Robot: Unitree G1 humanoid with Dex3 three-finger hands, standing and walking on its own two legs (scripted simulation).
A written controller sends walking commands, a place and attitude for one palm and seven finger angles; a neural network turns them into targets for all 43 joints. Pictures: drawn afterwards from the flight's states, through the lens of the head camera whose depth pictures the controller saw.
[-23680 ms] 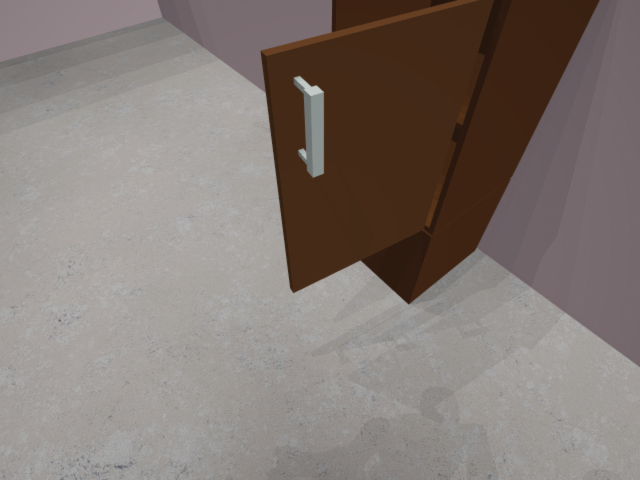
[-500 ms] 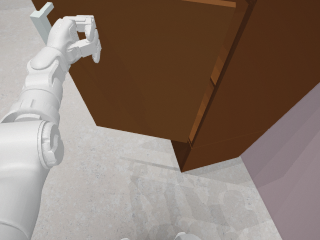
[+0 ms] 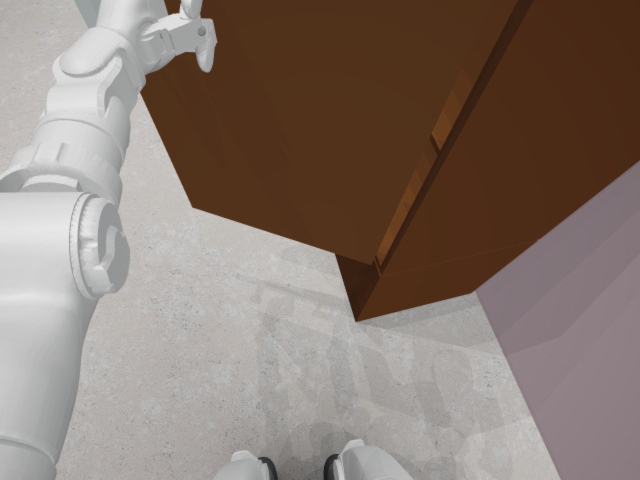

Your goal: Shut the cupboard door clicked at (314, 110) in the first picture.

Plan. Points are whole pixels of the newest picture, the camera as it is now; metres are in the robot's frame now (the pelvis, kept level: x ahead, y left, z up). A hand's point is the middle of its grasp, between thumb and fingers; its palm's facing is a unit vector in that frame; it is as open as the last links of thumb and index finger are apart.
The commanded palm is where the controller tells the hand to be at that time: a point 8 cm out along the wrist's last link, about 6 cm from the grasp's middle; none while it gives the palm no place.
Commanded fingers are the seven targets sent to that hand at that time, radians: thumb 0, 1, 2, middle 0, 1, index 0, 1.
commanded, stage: pull the fist back off the door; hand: left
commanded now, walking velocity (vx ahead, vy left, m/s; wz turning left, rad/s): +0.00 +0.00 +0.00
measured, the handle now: (109, 6) +0.62 +0.15 +0.17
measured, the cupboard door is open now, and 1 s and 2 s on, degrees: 57 53 53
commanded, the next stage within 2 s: draw the hand back to the body in 0.84 s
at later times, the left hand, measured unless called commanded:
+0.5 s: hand (217, 25) +0.55 +0.03 +0.19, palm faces -0.01 -1.00 -0.02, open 3.1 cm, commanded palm +0.51 +0.09 +0.18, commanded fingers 0.00 0.90 0.90 -1.30 -1.50 -1.30 -1.50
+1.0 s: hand (221, 74) +0.50 +0.03 +0.18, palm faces -0.03 -1.00 +0.02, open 3.1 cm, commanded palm +0.46 +0.10 +0.18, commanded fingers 0.00 0.90 0.90 -1.30 -1.50 -1.30 -1.50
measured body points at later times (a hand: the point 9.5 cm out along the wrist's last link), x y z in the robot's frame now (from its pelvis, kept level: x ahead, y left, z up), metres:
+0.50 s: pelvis +0.01 -0.01 +0.02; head +0.09 -0.03 +0.46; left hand +0.54 +0.09 +0.20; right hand -0.05 -0.25 -0.11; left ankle +0.00 +0.10 -0.70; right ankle -0.03 -0.09 -0.70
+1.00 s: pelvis +0.00 -0.01 +0.02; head +0.05 -0.02 +0.47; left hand +0.49 +0.09 +0.18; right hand +0.05 -0.26 -0.10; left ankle +0.00 +0.10 -0.70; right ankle -0.03 -0.09 -0.70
